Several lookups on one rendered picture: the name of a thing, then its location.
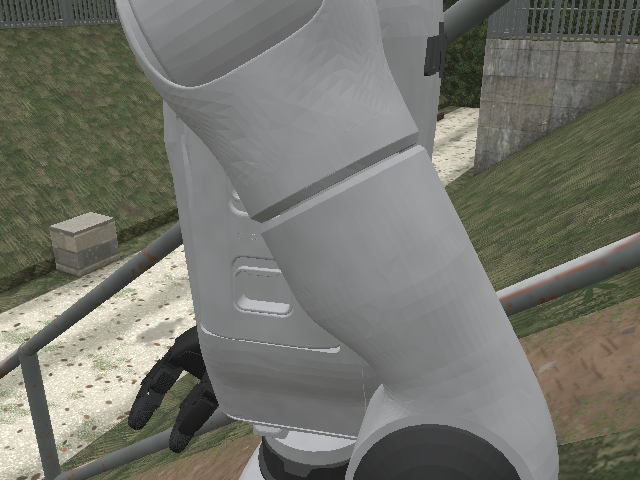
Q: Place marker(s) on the robot left upper arm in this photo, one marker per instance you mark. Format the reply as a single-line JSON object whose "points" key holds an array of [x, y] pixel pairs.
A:
{"points": [[296, 101]]}

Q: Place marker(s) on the robot left forearm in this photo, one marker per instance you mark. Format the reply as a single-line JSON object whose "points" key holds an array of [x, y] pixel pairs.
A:
{"points": [[434, 452]]}

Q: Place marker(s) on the right robot hand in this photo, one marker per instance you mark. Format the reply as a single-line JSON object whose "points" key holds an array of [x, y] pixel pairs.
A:
{"points": [[195, 409]]}

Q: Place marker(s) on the robot torso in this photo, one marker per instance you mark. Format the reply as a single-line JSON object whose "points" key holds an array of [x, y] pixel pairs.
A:
{"points": [[305, 392]]}

